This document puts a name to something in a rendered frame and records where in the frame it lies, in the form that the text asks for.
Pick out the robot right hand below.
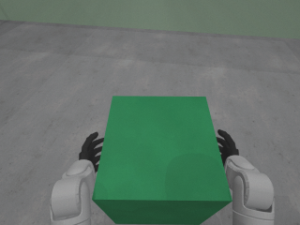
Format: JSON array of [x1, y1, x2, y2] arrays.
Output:
[[216, 129, 239, 167]]

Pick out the robot right forearm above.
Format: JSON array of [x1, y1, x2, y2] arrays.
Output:
[[224, 155, 275, 225]]

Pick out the carton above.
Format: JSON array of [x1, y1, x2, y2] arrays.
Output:
[[92, 96, 233, 225]]

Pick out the robot left forearm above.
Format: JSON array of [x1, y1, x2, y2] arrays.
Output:
[[50, 159, 96, 225]]

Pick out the robot left hand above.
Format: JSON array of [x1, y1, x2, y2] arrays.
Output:
[[79, 132, 104, 173]]

